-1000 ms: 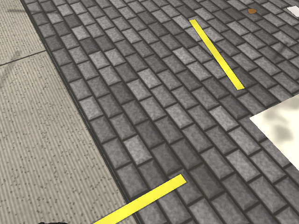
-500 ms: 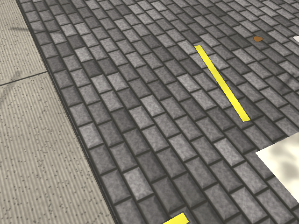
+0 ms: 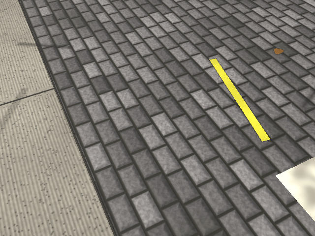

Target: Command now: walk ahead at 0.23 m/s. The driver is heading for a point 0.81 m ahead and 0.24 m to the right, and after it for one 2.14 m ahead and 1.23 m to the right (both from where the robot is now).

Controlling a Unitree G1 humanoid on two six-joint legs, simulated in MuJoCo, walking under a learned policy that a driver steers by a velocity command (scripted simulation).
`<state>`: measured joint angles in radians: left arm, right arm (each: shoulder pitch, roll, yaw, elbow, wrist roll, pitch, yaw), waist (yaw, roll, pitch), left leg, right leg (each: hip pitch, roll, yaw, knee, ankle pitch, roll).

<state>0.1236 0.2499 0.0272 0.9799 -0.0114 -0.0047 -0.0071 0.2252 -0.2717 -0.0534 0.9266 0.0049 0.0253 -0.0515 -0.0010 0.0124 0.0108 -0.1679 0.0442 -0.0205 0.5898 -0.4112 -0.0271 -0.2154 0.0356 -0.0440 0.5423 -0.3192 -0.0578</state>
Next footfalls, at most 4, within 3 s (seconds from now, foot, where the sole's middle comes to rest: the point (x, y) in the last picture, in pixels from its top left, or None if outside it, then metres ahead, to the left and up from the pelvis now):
0.26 left None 0.12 0.18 -0.77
0.78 right None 0.42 -0.08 -0.77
1.24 left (167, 183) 0.77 -0.01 -0.77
1.76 right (247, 179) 0.79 -0.39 -0.77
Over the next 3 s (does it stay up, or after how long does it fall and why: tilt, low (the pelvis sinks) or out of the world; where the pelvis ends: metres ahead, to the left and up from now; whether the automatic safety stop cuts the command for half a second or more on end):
stays up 1.07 -0.54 0.01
